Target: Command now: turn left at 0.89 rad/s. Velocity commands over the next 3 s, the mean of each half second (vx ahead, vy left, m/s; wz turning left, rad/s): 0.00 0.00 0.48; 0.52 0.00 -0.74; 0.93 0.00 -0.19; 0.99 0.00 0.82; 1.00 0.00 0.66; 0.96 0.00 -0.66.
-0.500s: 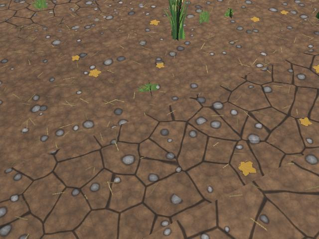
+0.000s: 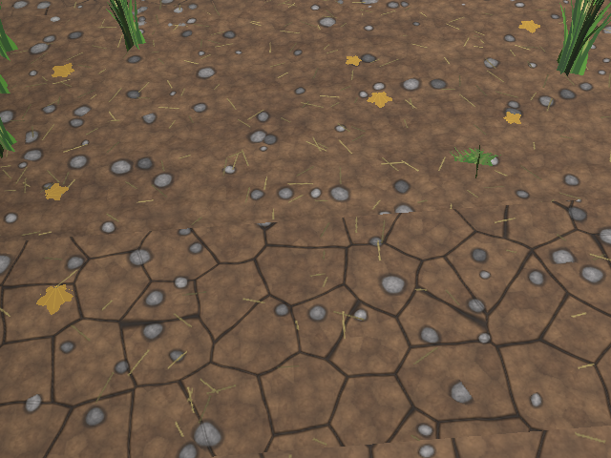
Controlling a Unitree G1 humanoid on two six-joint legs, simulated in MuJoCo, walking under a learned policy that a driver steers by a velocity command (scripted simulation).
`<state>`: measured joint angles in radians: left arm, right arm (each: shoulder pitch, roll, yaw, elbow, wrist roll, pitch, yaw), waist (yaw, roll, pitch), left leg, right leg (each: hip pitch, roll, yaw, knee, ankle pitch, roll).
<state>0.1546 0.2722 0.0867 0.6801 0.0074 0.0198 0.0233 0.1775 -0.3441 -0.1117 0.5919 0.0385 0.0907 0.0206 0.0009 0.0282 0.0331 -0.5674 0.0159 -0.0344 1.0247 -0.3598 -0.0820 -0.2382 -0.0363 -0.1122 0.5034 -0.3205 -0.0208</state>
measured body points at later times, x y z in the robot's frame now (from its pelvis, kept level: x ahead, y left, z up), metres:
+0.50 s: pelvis +0.04 +0.05 +0.00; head +0.06 +0.05 +0.44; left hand +0.09 +0.34 -0.12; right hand +0.28 -0.14 -0.10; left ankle +0.02 +0.14 -0.74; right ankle +0.10 -0.09 -0.71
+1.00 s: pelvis +0.24 -0.01 -0.01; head +0.27 -0.06 +0.44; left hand +0.25 +0.27 -0.11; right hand +0.45 -0.30 -0.07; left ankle +0.40 +0.12 -0.69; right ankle +0.04 -0.07 -0.74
